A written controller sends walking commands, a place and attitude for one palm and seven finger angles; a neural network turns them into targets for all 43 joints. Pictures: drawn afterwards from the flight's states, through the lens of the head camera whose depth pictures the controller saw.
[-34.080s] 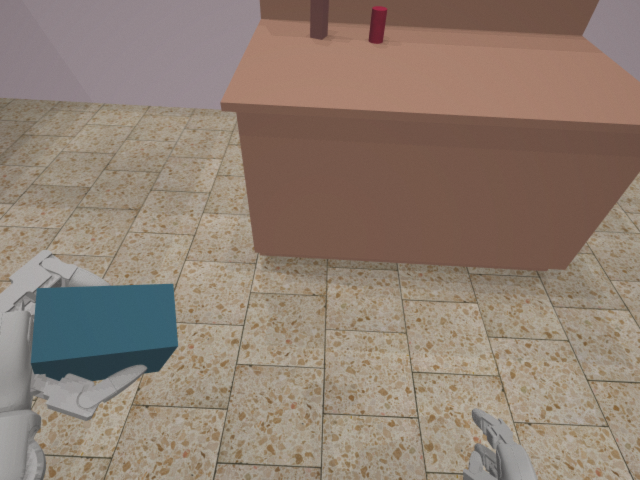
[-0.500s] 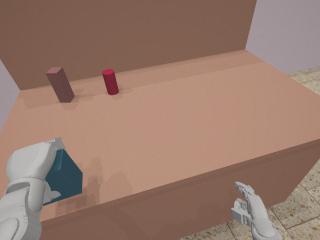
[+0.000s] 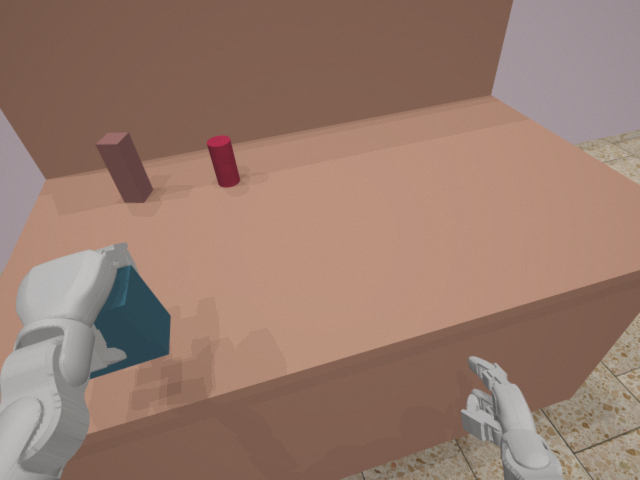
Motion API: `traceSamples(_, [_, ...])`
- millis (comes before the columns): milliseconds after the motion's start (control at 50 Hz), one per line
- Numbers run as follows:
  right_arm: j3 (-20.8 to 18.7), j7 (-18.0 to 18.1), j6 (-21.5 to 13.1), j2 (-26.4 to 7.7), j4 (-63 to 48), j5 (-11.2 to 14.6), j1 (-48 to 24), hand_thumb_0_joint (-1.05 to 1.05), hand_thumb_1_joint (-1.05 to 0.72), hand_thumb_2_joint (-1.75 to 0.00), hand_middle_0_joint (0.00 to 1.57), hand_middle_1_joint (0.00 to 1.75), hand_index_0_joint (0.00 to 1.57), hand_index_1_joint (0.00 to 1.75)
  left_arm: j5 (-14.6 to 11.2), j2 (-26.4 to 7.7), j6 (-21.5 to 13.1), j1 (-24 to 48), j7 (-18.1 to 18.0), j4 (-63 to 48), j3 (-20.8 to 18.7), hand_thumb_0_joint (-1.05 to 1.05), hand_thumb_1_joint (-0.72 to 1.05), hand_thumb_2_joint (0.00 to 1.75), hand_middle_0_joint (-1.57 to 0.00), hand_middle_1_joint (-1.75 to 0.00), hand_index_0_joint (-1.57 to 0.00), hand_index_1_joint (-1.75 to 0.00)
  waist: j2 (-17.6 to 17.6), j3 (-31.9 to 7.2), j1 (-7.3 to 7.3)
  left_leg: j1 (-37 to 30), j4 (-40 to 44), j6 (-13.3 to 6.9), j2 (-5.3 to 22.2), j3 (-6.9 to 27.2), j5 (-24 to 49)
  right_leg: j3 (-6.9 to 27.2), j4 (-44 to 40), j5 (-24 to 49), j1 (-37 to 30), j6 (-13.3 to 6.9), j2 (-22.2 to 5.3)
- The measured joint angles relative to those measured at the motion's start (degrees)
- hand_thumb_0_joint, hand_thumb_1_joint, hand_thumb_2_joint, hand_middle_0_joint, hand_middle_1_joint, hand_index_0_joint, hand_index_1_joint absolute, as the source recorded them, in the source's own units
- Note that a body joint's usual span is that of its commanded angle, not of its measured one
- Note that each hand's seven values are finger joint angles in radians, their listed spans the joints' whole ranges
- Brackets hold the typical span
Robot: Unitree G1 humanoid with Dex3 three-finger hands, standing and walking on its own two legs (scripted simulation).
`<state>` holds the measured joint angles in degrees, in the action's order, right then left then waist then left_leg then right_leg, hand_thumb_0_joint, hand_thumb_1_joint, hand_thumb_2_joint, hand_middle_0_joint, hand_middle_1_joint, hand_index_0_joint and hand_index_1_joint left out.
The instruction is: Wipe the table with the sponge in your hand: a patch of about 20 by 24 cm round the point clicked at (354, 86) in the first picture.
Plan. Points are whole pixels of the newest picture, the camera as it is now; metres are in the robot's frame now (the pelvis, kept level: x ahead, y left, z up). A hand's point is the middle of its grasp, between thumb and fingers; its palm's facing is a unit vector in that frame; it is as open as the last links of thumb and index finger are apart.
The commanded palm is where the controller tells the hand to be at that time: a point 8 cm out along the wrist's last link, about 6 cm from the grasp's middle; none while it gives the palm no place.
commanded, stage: lift the sponge slowly off the table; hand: left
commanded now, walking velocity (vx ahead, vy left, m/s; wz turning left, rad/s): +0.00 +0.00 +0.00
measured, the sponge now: (115, 331) +0.22 +0.30 +0.10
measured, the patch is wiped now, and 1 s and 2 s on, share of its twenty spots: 1.00 1.00 1.00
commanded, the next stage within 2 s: bring the sponge back beside the body in 0.14 s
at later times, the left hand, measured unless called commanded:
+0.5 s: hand (101, 318) +0.21 +0.30 +0.14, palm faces +0.12 -0.10 -0.99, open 10.3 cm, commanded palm +0.18 +0.29 +0.21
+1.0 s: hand (110, 327) +0.21 +0.28 +0.13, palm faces +0.15 -0.14 -0.98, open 10.3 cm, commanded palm +0.17 +0.28 +0.21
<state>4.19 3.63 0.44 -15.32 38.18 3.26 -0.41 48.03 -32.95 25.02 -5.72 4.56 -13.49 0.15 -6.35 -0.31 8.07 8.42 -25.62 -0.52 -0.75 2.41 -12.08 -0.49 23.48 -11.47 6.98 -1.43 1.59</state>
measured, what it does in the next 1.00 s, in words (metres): stands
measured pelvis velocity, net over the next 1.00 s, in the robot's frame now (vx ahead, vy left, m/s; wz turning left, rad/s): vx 0.00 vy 0.00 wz -0.01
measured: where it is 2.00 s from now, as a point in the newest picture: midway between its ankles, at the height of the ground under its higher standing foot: outside the picture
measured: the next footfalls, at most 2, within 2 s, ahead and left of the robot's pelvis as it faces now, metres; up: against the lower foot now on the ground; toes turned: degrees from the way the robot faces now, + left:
none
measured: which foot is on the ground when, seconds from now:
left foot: down 0.00-1.00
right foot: down 0.00-1.00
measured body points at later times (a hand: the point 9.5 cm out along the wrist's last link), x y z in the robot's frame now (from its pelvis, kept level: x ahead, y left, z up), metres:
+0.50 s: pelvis +0.01 +0.00 +0.00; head -0.02 -0.04 +0.45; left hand +0.20 +0.30 +0.19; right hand +0.27 -0.19 -0.06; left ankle +0.03 +0.11 -0.74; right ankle +0.02 -0.11 -0.74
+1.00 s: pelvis +0.00 +0.00 +0.00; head -0.03 -0.05 +0.45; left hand +0.19 +0.28 +0.19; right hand +0.27 -0.19 -0.05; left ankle +0.03 +0.11 -0.74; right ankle +0.02 -0.11 -0.74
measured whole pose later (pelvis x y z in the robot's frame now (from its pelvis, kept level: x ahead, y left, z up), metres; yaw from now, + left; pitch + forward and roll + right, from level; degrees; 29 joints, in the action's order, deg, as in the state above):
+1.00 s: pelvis +0.00 +0.00 +0.00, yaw -1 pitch -5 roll -1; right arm 4.4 2.9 0.9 -15.0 36.8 3.0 -0.4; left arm 46.5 -31.1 26.9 -12.9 3.0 -21.8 0.2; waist -6.6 -0.8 8.4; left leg 8.0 -26.0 -0.1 -0.2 2.1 -12.7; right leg 0.0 23.9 -11.9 6.8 -1.8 2.2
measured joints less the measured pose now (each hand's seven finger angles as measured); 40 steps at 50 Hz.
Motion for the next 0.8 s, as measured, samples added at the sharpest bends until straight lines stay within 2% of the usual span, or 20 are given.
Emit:
traceSamples(280, [-0.14, -0.18, 0.25, -0.59, -0.51, 0.12, 0.44, 0.01, -0.90, -0.90, 0.21, 0.30, 0.20, 0.30, -1.02, -1.01, 0.76, -0.55, 1.42, -1.03, -1.40, 0.00, -0.51, 1.04, -0.71, -1.31, -0.72, -1.31, -0.28, -0.11, -0.19, 0.95, -0.66, 0.09, 0.13, -0.11, -0.43, 0.14, 0.73, -0.40, 1.04, -0.06, 0.16])
traceSamples(440, [-0.43, -0.63, 0.14, -0.41, -0.68, -0.26, 0.71, 0.01, -0.90, -0.90, 0.20, 0.30, 0.20, 0.30, -0.99, -0.26, -0.38, -4.37, 0.61, -5.25, -1.40, 0.00, -0.51, 1.04, -0.71, -1.31, -0.72, -1.30, -0.28, -0.15, 0.16, 0.57, -0.87, 0.03, 0.12, -0.18, -0.86, 0.25, 0.85, -0.75, 0.66, -0.01, 0.16])
traceSamples(580, [-0.22, -0.63, 0.23, 0.00, -0.85, -0.13, 0.31, 0.01, -0.90, -0.90, 0.20, 0.30, 0.20, 0.30, -1.24, 0.33, 0.56, -5.00, -0.50, -6.30, -0.88, 0.00, -0.51, 1.04, -0.71, -1.31, -0.72, -1.30, -0.38, -0.22, 0.67, 0.31, -0.89, 0.03, 0.12, -0.09, -0.92, 0.18, 0.74, -0.77, 0.30, -0.01, 0.18])
traceSamples(800, [0.26, -0.77, 0.34, 0.60, -1.48, -0.28, -0.40, 0.01, -0.90, -0.90, 0.21, 0.30, 0.20, 0.30, -1.28, 1.59, 1.26, -6.24, -1.18, -8.30, 0.24, 0.00, -0.51, 1.04, -0.71, -1.31, -0.72, -1.30, -0.38, -0.43, 0.71, -0.21, -0.44, 0.13, 0.23, -0.20, -0.68, 0.33, 0.44, -0.54, -0.10, -0.10, 0.28])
